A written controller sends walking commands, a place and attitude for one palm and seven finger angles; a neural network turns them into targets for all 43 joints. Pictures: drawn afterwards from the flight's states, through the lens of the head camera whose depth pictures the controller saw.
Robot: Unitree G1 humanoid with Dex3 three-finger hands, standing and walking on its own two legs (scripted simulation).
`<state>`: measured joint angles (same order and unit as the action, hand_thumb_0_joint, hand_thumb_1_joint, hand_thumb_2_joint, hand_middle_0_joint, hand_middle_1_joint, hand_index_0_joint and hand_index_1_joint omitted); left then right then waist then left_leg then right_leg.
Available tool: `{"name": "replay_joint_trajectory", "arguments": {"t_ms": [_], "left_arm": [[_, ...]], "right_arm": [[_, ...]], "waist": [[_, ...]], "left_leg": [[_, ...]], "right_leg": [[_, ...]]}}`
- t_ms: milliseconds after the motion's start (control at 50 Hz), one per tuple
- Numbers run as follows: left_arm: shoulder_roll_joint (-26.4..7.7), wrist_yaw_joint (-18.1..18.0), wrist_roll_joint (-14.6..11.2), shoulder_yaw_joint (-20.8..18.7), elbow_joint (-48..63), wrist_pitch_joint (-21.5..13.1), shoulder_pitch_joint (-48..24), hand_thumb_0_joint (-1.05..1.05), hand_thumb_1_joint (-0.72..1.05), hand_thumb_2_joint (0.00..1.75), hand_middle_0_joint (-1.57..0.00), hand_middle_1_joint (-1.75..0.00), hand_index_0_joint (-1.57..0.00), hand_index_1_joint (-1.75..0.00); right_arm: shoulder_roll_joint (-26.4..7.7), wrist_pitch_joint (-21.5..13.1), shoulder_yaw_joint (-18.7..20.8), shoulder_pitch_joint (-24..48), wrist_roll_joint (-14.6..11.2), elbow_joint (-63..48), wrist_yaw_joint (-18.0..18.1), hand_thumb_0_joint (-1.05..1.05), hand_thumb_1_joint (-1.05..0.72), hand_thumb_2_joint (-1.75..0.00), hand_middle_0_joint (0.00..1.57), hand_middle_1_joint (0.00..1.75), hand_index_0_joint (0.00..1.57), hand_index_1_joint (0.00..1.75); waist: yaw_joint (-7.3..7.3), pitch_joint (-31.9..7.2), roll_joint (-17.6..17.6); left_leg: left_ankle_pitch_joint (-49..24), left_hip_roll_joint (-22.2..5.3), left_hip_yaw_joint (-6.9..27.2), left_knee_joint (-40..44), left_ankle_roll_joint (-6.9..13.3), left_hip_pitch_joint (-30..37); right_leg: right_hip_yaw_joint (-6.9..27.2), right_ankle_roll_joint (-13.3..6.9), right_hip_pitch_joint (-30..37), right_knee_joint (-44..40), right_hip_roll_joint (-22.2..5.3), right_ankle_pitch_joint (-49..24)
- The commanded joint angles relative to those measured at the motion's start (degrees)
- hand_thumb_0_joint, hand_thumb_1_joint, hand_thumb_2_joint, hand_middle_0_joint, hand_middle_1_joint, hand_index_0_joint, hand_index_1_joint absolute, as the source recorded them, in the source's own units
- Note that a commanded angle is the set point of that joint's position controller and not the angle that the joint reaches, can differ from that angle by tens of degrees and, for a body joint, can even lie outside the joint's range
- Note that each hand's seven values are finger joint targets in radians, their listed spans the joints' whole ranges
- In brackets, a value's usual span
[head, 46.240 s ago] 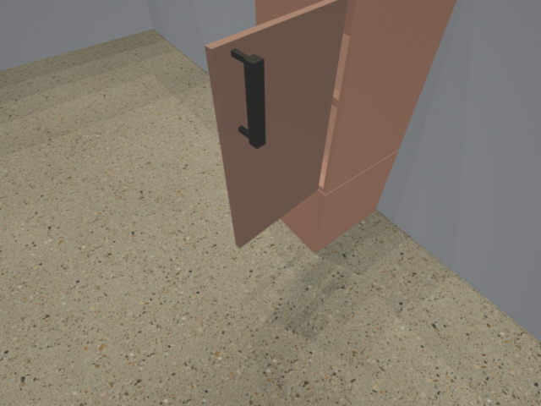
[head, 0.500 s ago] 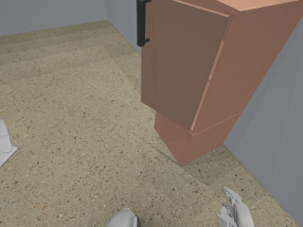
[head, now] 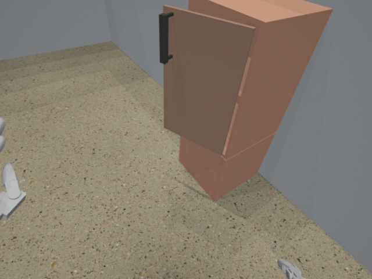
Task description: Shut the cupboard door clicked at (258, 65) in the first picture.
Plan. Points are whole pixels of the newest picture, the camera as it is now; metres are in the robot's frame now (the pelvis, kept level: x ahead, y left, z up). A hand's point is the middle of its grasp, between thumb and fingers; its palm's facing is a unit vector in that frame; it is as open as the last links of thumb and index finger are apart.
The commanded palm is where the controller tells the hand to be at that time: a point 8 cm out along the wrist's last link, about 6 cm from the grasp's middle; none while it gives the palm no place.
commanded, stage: stop stepping back and stand still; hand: left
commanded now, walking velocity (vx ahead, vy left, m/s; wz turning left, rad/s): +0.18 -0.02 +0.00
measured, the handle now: (167, 38) +0.90 +0.12 +0.15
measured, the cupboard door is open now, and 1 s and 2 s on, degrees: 22 22 22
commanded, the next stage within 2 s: let the arm hang, fingers relaxed in 0.34 s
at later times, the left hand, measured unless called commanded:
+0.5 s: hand (32, 208) +0.21 +0.28 +0.11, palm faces +0.33 -0.82 -0.48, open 7.4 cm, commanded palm none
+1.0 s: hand out of the picture -0.04 +0.19 -0.16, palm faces +0.04 -0.98 -0.21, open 7.2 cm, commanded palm none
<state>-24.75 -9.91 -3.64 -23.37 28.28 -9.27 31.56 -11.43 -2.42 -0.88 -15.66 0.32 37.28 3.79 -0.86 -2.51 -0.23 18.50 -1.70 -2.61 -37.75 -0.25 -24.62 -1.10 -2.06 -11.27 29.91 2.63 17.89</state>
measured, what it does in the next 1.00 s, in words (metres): stands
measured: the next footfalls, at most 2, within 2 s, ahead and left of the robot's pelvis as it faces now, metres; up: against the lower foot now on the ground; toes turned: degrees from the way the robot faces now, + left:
none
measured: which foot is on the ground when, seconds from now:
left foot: down 0.00-1.00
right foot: down 0.00-1.00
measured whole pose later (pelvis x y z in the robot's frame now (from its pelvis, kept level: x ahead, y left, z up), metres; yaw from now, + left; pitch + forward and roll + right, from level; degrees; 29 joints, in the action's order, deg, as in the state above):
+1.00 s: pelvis +0.02 +0.01 +0.01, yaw +1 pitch -1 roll -1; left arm -10.3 -1.8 0.2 -0.4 -65.5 0.8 21.6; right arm -8.2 1.6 -0.9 -18.7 0.7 62.3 2.0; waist -0.7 2.2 0.6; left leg 8.1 0.7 -2.6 -25.1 2.8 -15.9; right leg -4.5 -3.0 -4.9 21.8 3.0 15.8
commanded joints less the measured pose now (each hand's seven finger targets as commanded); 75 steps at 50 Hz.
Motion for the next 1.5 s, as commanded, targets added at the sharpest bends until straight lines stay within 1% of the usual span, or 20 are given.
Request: {"name": "replay_joint_trajectory", "arguments": {"t_ms": [0,20,40,60,80,120,220,260,320,400,420,440,520,580,660,720,780,860,1020,1480], "left_arm": [[-10.15,-1.88,0.98,-6.03,9.11,-3.39,-8.45,0.0,0.9,0.9,-0.2,-0.3,-0.2,-0.3],[-10.6,-1.86,1.24,-6.43,9.57,-3.81,-9.1,0.0,0.9,0.9,-0.2,-0.3,-0.2,-0.3],[-11.54,-1.66,1.26,-7.28,10.45,-4.24,-9.45,0.0,0.9,0.9,-0.2,-0.3,-0.2,-0.3],[-10.35,-1.57,1.41,-6.5,12.09,-4.67,-9.15,0.0,0.9,0.9,-0.2,-0.3,-0.2,-0.3],[-10.7,-1.5,1.44,-7.13,12.95,-4.9,-9.44,0.0,0.9,0.9,-0.2,-0.3,-0.2,-0.3],[-10.45,-0.98,1.25,-7.28,12.26,-4.91,-7.61,0.0,0.9,0.9,-0.2,-0.3,-0.2,-0.3],[-8.68,-0.33,0.78,-5.98,11.56,-3.55,-0.64,0.0,0.9,0.9,-0.2,-0.3,-0.2,-0.3],[-9.21,-0.36,0.33,-6.62,11.31,-3.43,-0.94,0.0,0.9,0.9,-0.2,-0.3,-0.2,-0.3],[-9.64,-0.48,0.04,-7.93,8.32,-2.31,-0.07,0.0,0.9,0.9,-0.2,-0.3,-0.2,-0.3],[-8.87,-0.62,0.16,-6.24,8.44,-2.01,-2.8,0.0,0.9,0.9,-0.2,-0.3,-0.2,-0.3],[2.1,7.69,5.05,16.9,-32.45,5.31,-7.71,0.0,0.9,0.9,-0.2,-0.3,-0.2,-0.3],[4.5,8.71,4.66,16.66,-34.41,9.12,-6.86,0.0,0.9,0.9,-0.2,-0.3,-0.2,-0.3],[5.02,9.61,4.66,18.39,-44.69,10.25,-13.53,0.0,0.9,0.9,-0.2,-0.3,-0.2,-0.3],[5.81,9.28,4.54,19.76,-56.11,10.63,-15.07,0.0,0.9,0.9,-0.2,-0.3,-0.2,-0.3],[5.98,8.65,4.48,21.06,-69.74,9.76,-17.1,0.0,0.9,0.9,-0.2,-0.3,-0.2,-0.3],[9.12,8.32,4.35,20.33,-77.2,9.31,-12.88,0.0,0.9,0.9,-0.2,-0.3,-0.2,-0.3],[8.87,8.42,4.14,20.96,-82.96,8.99,-10.5,0.0,0.9,0.9,-0.2,-0.3,-0.2,-0.3],[9.99,8.23,4.04,21.94,-88.19,8.54,-9.76,0.0,0.9,0.9,-0.2,-0.3,-0.2,-0.3],[12.56,7.64,3.87,22.98,-93.95,8.58,-6.46,0.0,0.9,0.9,-0.2,-0.3,-0.2,-0.3],[15.41,6.89,3.93,22.91,-95.16,8.25,-3.61,0.0,0.9,0.9,-0.2,-0.3,-0.2,-0.3]], "right_arm": [[-7.57,-3.19,2.77,7.27,-0.27,-8.39,1.83,0.0,-0.9,-0.9,0.2,0.3,0.2,0.3],[-7.99,-3.63,2.85,7.06,-0.29,-8.23,2.15,0.0,-0.9,-0.9,0.2,0.3,0.2,0.3],[-8.45,-4.07,3.04,7.82,-0.27,-8.24,2.51,0.0,-0.9,-0.9,0.2,0.3,0.2,0.3],[-8.29,-4.47,2.4,7.76,0.03,-7.87,2.43,0.0,-0.9,-0.9,0.2,0.3,0.2,0.3],[-8.54,-4.95,2.43,8.14,0.13,-8.91,2.43,0.0,-0.9,-0.9,0.2,0.3,0.2,0.3],[-7.78,-5.69,2.68,7.62,0.72,-8.78,1.77,0.0,-0.9,-0.9,0.2,0.3,0.2,0.3],[-7.45,-4.95,2.74,6.11,0.17,-9.87,0.68,0.0,-0.9,-0.9,0.2,0.3,0.2,0.3],[-6.95,-4.45,2.54,5.6,0.35,-10.12,0.76,0.0,-0.9,-0.9,0.2,0.3,0.2,0.3],[-7.0,-3.61,2.93,6.41,-0.02,-10.07,0.98,0.0,-0.9,-0.9,0.2,0.3,0.2,0.3],[-6.7,-2.84,2.53,7.34,-0.06,-9.72,1.19,0.0,-0.9,-0.9,0.2,0.3,0.2,0.3],[-16.6,-6.87,4.23,9.27,-0.91,-0.08,-4.31,0.0,-0.9,-0.9,0.2,0.3,0.2,0.3],[-12.73,-4.74,5.18,4.08,-0.74,1.36,-4.0,0.0,-0.9,-0.9,0.2,0.3,0.2,0.3],[-12.31,-0.49,2.92,5.41,0.4,1.45,-2.94,0.0,-0.9,-0.9,0.2,0.3,0.2,0.3],[-9.47,1.58,1.84,5.57,1.03,3.77,-2.9,0.0,-0.9,-0.9,0.2,0.3,0.2,0.3],[-6.44,2.91,1.56,2.3,1.48,9.44,-2.74,0.0,-0.9,-0.9,0.2,0.3,0.2,0.3],[-5.28,2.38,1.54,0.99,1.59,12.88,-2.0,0.0,-0.9,-0.9,0.2,0.3,0.2,0.3],[-5.06,2.25,1.61,-0.17,0.94,15.84,-1.6,0.0,-0.9,-0.9,0.2,0.3,0.2,0.3],[-4.28,2.37,1.7,-2.85,0.49,19.71,-1.32,0.0,-0.9,-0.9,0.2,0.3,0.2,0.3],[-1.94,2.96,1.21,-5.95,0.37,24.9,-1.12,0.0,-0.9,-0.9,0.2,0.3,0.2,0.3],[0.98,2.57,0.88,-8.0,0.44,27.42,-0.76,0.0,-0.9,-0.9,0.2,0.3,0.2,0.3]], "waist": [[-0.95,5.13,-3.82],[-0.98,5.48,-0.1],[-0.98,6.06,6.33],[-1.08,5.93,15.71],[-0.16,5.32,19.49],[0.69,4.33,14.33],[-0.01,0.63,11.24],[-0.44,-1.36,8.55],[0.06,-1.54,1.6],[-0.4,1.18,-0.19],[-2.82,4.05,1.83],[-2.15,-1.77,-0.15],[-0.07,2.78,-7.99],[0.25,4.48,-5.78],[-1.27,2.94,3.66],[0.42,0.16,13.32],[1.09,-0.72,10.99],[0.33,2.25,3.09],[-0.03,7.79,-1.8],[0.34,9.71,1.24]], "left_leg": [[2.79,-1.1,1.63,4.8,1.37,8.23],[4.86,-2.3,3.79,9.41,2.29,9.89],[11.49,-5.26,10.12,15.23,3.02,10.98],[24.63,-10.5,20.94,26.83,3.54,8.12],[32.44,-14.2,27.39,34.19,3.71,2.48],[26.66,-13.39,22.7,34.75,2.28,-1.34],[15.22,-6.8,8.68,27.25,-0.36,0.58],[8.96,-5.73,7.43,23.34,-0.8,3.93],[8.6,-4.81,6.09,19.35,0.14,7.33],[1.46,-3.6,4.8,12.24,0.78,11.27],[-19.93,-6.11,5.66,1.55,1.98,9.43],[-24.56,-6.27,5.59,3.18,1.91,13.13],[-11.91,-7.24,12.07,7.85,5.25,4.74],[-7.29,-4.26,11.07,9.43,4.16,4.5],[-10.63,-1.9,7.37,6.25,2.14,12.47],[-10.75,-4.97,10.95,14.67,3.41,9.45],[-11.68,-5.24,10.93,16.35,3.64,9.32],[-13.16,-5.07,9.38,16.47,3.25,12.36],[-9.48,-4.31,7.4,18.09,3.17,13.99],[-12.25,-3.77,6.28,17.61,3.37,13.11]], "right_leg": [[10.96,-5.54,-13.14,-12.44,-12.59,19.5],[7.91,-3.92,-13.6,-8.75,-9.72,17.79],[4.97,-2.08,-16.47,-3.97,-6.38,17.71],[-0.01,0.14,-14.15,5.31,-1.0,14.92],[-0.92,0.86,-8.79,12.55,1.36,11.65],[-0.49,0.54,-1.97,12.16,1.37,8.68],[-1.68,0.19,6.53,-6.54,0.5,4.3],[0.62,-0.75,5.58,-9.34,-2.02,1.88],[4.43,-1.34,-0.92,-11.66,-4.03,9.07],[10.61,-2.76,-9.43,-15.67,-8.5,11.27],[1.5,-2.67,-12.71,-3.29,-11.33,-12.51],[3.01,-1.98,-9.91,-1.85,-8.43,-14.89],[2.78,-2.05,-9.25,-1.61,-6.76,1.02],[5.61,-3.27,-8.24,-6.03,-8.29,3.7],[8.07,-5.42,-9.97,-10.38,-10.56,2.16],[4.65,-2.69,-0.52,-8.17,-7.16,-2.7],[4.11,-2.24,4.22,-9.83,-7.4,-6.19],[4.55,-2.31,2.28,-12.73,-8.14,-6.76],[4.66,-2.0,-1.54,-14.92,-8.21,-2.56],[5.17,-1.59,-0.58,-14.22,-8.17,-6.31]]}}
